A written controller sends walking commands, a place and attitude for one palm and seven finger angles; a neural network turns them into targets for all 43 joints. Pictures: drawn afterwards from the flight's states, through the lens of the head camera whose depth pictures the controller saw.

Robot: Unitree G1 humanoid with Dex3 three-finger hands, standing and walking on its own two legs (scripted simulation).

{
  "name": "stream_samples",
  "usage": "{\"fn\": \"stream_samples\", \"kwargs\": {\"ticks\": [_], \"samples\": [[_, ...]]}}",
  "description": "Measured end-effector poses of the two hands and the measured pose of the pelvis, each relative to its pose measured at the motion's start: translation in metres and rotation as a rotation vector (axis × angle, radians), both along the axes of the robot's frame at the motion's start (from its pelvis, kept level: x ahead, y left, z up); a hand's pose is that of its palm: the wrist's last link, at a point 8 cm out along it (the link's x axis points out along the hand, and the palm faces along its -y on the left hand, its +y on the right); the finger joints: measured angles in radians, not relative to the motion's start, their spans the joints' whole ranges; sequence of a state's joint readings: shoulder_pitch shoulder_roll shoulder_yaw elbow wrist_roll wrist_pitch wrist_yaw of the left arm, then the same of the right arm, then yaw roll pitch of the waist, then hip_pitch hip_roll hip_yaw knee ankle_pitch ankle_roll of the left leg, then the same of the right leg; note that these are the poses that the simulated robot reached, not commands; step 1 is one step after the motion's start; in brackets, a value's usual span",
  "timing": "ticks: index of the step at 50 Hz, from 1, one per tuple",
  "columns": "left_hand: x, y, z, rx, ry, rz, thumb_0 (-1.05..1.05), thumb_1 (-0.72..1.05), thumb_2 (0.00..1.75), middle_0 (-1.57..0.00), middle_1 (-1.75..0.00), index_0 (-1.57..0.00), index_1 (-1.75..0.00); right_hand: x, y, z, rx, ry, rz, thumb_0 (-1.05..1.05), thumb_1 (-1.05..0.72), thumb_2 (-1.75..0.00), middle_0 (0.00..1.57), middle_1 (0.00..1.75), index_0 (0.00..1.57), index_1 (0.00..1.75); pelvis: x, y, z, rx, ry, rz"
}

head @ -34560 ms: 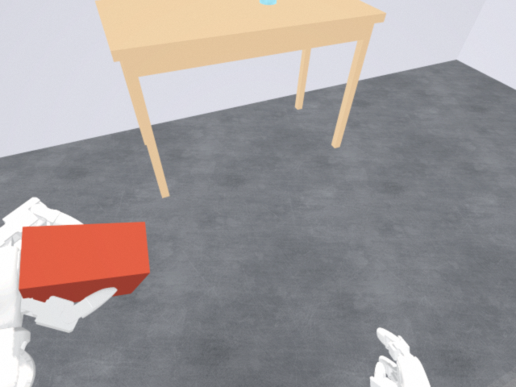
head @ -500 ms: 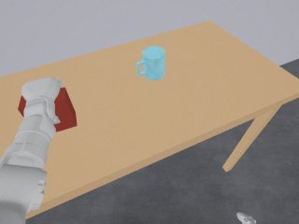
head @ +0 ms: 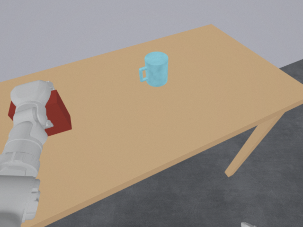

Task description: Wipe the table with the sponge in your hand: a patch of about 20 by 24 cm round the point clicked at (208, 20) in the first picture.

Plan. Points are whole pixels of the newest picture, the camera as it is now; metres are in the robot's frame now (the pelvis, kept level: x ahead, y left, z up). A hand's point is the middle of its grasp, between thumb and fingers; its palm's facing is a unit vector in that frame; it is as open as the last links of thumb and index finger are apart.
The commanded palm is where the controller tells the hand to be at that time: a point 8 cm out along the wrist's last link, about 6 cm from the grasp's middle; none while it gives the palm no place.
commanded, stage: slide back across to the first lane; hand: left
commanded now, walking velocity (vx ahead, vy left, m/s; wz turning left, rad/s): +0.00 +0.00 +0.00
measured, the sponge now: (46, 120) +0.40 +0.33 +0.05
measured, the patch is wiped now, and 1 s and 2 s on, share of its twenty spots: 1.00 1.00 1.00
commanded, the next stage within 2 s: wipe back along the first lane in 0.32 s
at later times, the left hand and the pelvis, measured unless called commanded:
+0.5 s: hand (17, 119) +0.37 +0.38 +0.09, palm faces -0.06 -0.02 -1.00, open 9.8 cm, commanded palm +0.34 +0.37 +0.14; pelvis +0.03 +0.02 +0.00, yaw +2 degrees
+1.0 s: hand (18, 130) +0.33 +0.36 +0.09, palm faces -0.01 -0.02 -1.00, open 9.8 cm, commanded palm +0.29 +0.34 +0.12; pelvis +0.03 +0.02 +0.00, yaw +2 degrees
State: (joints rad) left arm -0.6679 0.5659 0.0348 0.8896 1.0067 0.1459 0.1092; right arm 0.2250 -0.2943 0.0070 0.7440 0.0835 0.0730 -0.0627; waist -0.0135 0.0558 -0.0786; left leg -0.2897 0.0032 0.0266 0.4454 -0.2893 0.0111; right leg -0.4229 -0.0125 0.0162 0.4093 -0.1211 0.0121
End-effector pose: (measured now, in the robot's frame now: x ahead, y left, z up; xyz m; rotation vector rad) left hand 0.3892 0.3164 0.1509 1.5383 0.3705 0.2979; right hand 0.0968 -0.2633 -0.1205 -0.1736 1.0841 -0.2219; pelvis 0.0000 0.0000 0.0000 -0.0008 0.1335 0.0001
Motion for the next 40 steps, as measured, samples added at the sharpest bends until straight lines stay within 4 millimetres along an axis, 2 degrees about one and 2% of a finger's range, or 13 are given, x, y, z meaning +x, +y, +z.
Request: {"fn": "stream_samples", "kwargs": {"ticks": [12,17,22,29,40], "samples": [[-0.02,0.042,0.004,-0.004,0.033,0.076,0.0,-0.51,1.11,-0.75,-1.35,-0.78,-1.34,0.054,0.016,0.013,-0.007,-0.079,0.074,0.01,-0.9,-0.9,0.2,0.3,0.2,0.3,0.013,0.009,0.002,-0.01,-0.025,0.018],[-0.028,0.052,0.003,-0.001,0.042,0.056,0.0,-0.51,1.1,-0.75,-1.36,-0.77,-1.35,0.075,0.025,0.018,-0.009,-0.109,0.106,0.01,-0.9,-0.9,0.2,0.3,0.2,0.3,0.02,0.014,0.002,-0.016,-0.026,0.025],[-0.035,0.055,-0.001,-0.009,0.031,0.035,0.0,-0.5,1.1,-0.74,-1.36,-0.77,-1.35,0.09,0.036,0.02,-0.004,-0.123,0.137,0.01,-0.9,-0.9,0.2,0.3,0.2,0.3,0.024,0.019,0.002,-0.021,-0.029,0.033],[-0.043,0.054,-0.002,-0.002,0.001,0.028,0.0,-0.5,1.1,-0.74,-1.36,-0.76,-1.36,0.102,0.05,0.019,0.02,-0.132,0.165,0.01,-0.9,-0.9,0.2,0.3,0.21,0.3,0.028,0.024,0.002,-0.025,-0.028,0.036],[-0.065,0.041,-0.002,-0.01,-0.038,0.049,0.0,-0.48,1.09,-0.72,-1.37,-0.75,-1.36,0.118,0.067,0.02,0.058,-0.166,0.206,0.01,-0.9,-0.9,0.2,0.3,0.21,0.3,0.029,0.028,0.002,-0.026,-0.05,0.043]]}}
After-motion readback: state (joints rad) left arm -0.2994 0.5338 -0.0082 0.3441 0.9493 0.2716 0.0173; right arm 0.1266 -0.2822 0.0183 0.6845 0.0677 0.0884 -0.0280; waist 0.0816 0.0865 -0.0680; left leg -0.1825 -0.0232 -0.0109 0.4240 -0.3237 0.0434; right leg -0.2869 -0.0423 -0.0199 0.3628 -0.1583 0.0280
